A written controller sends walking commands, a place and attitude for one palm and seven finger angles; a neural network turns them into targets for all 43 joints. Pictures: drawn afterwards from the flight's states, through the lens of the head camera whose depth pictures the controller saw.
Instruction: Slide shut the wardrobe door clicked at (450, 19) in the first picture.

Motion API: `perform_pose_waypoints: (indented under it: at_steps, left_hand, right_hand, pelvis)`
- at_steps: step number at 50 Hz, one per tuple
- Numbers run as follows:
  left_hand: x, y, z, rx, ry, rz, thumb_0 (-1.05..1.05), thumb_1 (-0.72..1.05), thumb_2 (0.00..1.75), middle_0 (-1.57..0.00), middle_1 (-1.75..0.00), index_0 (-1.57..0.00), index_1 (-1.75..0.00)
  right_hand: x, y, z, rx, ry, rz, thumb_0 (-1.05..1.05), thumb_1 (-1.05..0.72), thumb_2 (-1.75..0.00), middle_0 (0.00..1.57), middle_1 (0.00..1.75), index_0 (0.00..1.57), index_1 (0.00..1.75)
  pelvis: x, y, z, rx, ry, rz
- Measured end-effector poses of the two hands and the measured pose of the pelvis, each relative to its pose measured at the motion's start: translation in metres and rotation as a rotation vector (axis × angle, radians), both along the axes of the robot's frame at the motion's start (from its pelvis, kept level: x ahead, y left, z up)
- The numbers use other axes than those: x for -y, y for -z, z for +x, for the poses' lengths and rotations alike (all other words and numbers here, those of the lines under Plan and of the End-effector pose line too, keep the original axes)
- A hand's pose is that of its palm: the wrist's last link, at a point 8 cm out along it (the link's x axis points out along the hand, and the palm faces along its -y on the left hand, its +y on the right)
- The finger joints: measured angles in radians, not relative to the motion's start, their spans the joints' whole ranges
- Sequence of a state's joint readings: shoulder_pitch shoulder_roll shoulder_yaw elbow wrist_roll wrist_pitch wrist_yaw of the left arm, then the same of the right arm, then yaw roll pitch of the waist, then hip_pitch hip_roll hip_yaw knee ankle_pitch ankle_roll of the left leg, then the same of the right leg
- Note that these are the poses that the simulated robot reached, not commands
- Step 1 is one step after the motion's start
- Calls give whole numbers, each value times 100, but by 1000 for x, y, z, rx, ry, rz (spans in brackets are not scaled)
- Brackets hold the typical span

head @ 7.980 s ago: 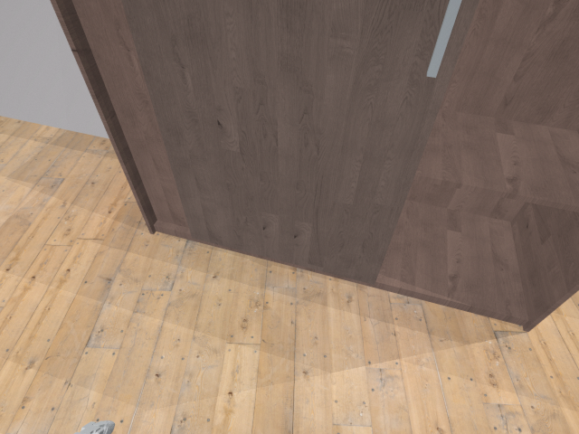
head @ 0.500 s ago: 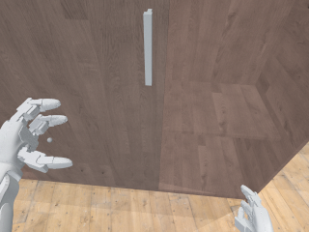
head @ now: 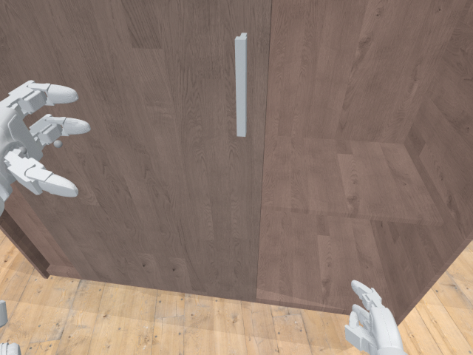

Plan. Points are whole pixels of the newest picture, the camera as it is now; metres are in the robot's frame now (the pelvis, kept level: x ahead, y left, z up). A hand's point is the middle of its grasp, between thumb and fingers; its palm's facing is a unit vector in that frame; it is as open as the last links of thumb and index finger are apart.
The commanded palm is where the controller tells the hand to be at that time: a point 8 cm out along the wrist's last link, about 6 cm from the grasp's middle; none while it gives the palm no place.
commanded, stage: raise the hand with hooked fingers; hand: left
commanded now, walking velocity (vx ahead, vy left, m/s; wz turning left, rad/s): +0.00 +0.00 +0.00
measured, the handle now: (242, 87) +0.54 +0.06 +0.24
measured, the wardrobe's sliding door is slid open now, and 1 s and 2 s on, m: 0.57 0.57 0.57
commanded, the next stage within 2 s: move the hooked fingers beside the handle in 0.42 s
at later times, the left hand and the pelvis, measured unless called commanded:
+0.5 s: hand (77, 153) +0.27 +0.25 +0.26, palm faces +0.09 -0.99 -0.11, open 14.0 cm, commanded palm +0.24 +0.30 +0.27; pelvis +0.00 -0.01 +0.00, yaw +0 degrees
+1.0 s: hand (119, 130) +0.34 +0.23 +0.25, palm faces +0.02 -1.00 -0.05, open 14.0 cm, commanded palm +0.31 +0.28 +0.26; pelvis +0.02 +0.00 +0.00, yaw -1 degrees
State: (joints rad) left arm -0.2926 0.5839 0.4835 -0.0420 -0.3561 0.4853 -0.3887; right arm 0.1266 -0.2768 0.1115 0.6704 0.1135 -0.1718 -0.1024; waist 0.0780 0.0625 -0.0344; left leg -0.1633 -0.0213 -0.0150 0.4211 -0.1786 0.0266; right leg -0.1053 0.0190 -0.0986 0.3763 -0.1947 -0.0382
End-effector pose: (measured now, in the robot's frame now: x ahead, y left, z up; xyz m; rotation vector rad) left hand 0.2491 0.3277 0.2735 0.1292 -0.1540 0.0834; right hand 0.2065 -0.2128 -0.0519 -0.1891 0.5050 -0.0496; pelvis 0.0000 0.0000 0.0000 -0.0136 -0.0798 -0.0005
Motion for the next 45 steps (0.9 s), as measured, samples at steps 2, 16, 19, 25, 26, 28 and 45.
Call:
perform_pose_waypoints:
  at_steps: [2, 16, 19, 25, 26, 28, 45]
  left_hand:
    - [2, 0, 0, -13, 9, 0, -1, -50, 30, -30, -120, -30, -120]
    - [20, 13, -7, -5, -9, -13, -1, -50, 30, -30, -120, -30, -120]
    - [21, 12, -6, -16, -12, -8, -1, -50, 30, -30, -120, -30, -120]
    - [22, 13, 0, -38, 1, -13, -1, -50, 30, -30, -120, -30, -120]
    - [22, 13, 1, -38, 2, -16, -1, -50, 30, -30, -120, -30, -120]
    - [21, 14, 3, -36, 1, -21, -1, -50, 30, -30, -120, -30, -120]
    - [40, 20, 53, -38, 54, -56, -1, -50, 30, -30, -120, -30, -120]
  right_hand:
    - [6, 1, -4, -5, 14, 2, 2, -90, -90, 21, 30, 20, 30]
    - [30, 3, -15, 3, 55, -13, 2, -90, -90, 21, 30, 20, 30]
    - [29, 4, -13, 9, 50, -6, 2, -90, -90, 21, 30, 20, 30]
    - [26, 5, -5, 15, 39, 8, 2, -90, -90, 21, 30, 20, 30]
    - [26, 5, -4, 15, 38, 9, 2, -90, -90, 21, 30, 20, 30]
    - [25, 4, -1, 16, 35, 11, 2, -90, -90, 21, 30, 20, 30]
    - [14, 2, 9, 4, 41, -4, 2, -90, -90, 21, 30, 20, 30]
  pelvis:
    - [1, 0, -2, -2, 3, 0]
    - [12, 3, -6, 9, 11, -1]
    - [13, 3, -6, 9, 9, -1]
    - [14, 4, -2, 3, 9, -2]
    - [14, 4, -1, 1, 9, -2]
    - [14, 4, 1, -1, 9, -2]
    - [4, 3, 12, -14, 10, 2]
